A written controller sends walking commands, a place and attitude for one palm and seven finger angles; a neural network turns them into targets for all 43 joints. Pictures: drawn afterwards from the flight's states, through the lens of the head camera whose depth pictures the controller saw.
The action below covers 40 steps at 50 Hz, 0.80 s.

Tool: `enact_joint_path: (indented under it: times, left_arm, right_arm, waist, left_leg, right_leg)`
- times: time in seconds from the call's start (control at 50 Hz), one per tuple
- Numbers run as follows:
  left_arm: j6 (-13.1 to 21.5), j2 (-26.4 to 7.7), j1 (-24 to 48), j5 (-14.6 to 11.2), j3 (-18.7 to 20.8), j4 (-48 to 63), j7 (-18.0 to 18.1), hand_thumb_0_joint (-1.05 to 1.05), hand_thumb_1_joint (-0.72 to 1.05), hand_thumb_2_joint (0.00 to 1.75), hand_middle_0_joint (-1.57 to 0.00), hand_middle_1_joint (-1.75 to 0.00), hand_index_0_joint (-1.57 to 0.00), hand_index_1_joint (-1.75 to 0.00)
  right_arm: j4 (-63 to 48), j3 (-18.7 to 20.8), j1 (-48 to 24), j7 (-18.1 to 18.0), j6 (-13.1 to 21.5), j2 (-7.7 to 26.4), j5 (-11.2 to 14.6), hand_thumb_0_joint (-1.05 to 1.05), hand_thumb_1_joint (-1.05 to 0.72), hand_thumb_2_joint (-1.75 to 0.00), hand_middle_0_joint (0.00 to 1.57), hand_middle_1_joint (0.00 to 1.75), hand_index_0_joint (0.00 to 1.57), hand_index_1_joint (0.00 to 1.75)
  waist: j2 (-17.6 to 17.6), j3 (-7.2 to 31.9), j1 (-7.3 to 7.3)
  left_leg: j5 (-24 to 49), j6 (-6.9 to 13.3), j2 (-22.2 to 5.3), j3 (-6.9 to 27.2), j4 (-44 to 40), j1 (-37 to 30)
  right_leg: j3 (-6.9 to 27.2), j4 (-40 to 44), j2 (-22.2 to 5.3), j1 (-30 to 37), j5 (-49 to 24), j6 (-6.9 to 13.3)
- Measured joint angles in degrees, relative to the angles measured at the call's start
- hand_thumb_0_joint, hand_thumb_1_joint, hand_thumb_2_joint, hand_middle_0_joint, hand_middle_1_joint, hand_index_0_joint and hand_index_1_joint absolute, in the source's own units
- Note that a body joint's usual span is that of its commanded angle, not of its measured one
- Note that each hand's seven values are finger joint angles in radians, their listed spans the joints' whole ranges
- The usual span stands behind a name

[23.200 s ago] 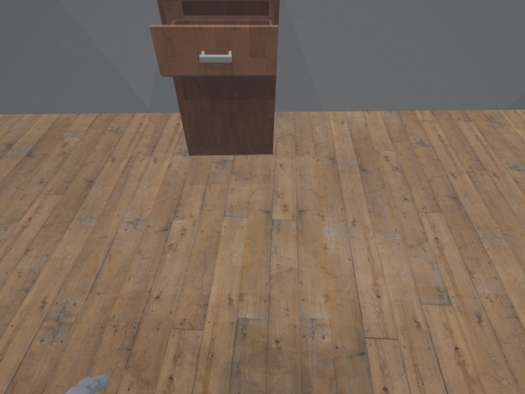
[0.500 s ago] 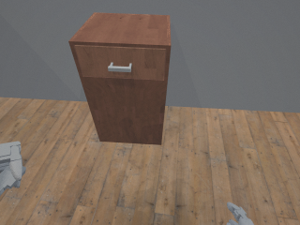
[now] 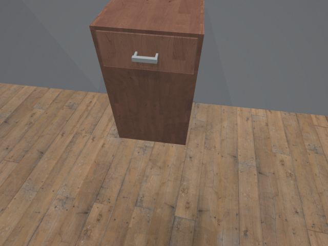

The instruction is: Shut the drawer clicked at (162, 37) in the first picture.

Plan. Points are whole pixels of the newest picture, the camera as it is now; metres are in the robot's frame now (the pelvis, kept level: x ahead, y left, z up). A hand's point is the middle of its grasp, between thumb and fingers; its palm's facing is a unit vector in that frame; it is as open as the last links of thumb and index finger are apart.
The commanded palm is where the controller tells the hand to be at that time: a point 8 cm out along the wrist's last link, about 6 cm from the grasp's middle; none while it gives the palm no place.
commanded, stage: let the arm hang, fingers relaxed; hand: left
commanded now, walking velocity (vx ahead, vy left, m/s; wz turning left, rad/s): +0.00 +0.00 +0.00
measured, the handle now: (145, 57) +0.89 +0.14 -0.04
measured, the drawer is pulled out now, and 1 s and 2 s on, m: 0.00 0.00 0.00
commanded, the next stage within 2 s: look to check the result in 0.62 s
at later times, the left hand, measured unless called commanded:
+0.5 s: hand out of the picture +0.03 +0.20 -0.17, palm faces +0.00 -0.97 -0.23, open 7.3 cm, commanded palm none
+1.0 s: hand out of the picture +0.06 +0.20 -0.16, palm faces -0.01 -0.97 -0.26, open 7.3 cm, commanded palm none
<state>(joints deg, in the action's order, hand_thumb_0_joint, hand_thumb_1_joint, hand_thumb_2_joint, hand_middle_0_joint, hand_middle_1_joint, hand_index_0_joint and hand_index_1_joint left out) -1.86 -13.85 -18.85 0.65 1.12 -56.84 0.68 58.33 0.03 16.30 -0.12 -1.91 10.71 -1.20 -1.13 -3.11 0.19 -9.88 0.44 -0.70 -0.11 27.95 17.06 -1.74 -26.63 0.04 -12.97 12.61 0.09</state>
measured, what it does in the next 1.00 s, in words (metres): stands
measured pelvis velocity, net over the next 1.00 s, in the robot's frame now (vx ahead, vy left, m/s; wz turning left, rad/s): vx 0.02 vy -0.01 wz -0.02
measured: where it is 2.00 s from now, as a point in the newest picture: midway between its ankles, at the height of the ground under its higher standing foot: outside the picture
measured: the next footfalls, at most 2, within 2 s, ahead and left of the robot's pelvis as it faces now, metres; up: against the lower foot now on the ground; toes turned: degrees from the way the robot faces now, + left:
none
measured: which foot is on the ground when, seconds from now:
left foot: down 0.00-1.00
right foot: down 0.00-1.00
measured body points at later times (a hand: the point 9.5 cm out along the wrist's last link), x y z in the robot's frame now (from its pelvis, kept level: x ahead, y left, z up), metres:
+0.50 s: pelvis +0.00 +0.00 +0.00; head +0.01 +0.00 +0.45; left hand +0.04 +0.25 -0.15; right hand +0.01 -0.24 -0.16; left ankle +0.06 +0.11 -0.74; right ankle +0.02 -0.12 -0.74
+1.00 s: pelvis +0.02 -0.01 +0.01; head +0.04 -0.01 +0.46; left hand +0.06 +0.25 -0.14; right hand +0.04 -0.26 -0.15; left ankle +0.06 +0.11 -0.74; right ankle +0.02 -0.12 -0.74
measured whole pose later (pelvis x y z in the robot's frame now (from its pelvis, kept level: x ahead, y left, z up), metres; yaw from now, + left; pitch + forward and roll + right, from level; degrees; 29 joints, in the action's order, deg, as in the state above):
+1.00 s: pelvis +0.02 -0.01 +0.01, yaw -1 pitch -2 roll +0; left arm 0.1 -13.1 -10.1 0.5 1.3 -65.3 0.8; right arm 64.9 1.1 10.9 -0.8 -0.2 12.8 -0.9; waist -1.1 -3.9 -0.7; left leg -9.2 0.0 -0.9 -1.1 22.5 11.6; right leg -0.7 -22.0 0.2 -8.3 12.1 0.3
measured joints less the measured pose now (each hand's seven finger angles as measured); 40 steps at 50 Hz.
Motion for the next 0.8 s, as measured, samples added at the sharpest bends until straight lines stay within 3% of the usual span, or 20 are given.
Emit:
enact_joint_path:
  times: [0.18,0.3,0.8]
  left_arm:
    - [0.50,0.86,0.40,-0.05,-0.24,-6.21,0.19,0.00,0.91,0.90,-0.42,-0.55,-0.41,-0.54]
    - [0.99,1.93,2.71,0.01,-0.20,-7.16,0.13,0.00,0.91,0.90,-0.27,-0.39,-0.27,-0.38]
    - [1.95,1.41,8.13,-0.15,0.15,-7.96,0.15,0.00,0.91,0.90,-0.20,-0.30,-0.20,-0.30]
  right_arm:
    - [3.70,0.83,-0.39,-0.26,0.47,0.40,0.27,0.01,-0.91,-0.90,0.20,0.30,0.20,0.30]
    - [4.89,1.15,-1.05,-0.38,0.83,0.49,0.16,0.01,-0.91,-0.90,0.20,0.30,0.20,0.30]
    - [6.40,1.23,-3.92,-0.60,1.57,1.16,0.20,0.01,-0.91,-0.90,0.20,0.30,0.20,0.30]
  waist:
    - [-0.67,0.32,-0.11]
    - [-0.31,0.96,-0.31]
    - [0.05,-0.49,-1.08]
  left_leg:
    - [1.12,0.42,0.48,-0.91,-2.38,-1.97]
    - [1.36,0.50,0.66,-1.15,-3.02,-2.35]
    - [0.83,-0.34,-0.11,-1.03,-4.65,-4.46]
  right_leg:
    - [0.85,1.24,-0.51,1.20,-0.68,-0.26]
    - [1.09,1.27,-0.70,1.23,-0.66,-0.26]
    - [1.02,3.57,0.09,3.56,-0.59,0.14]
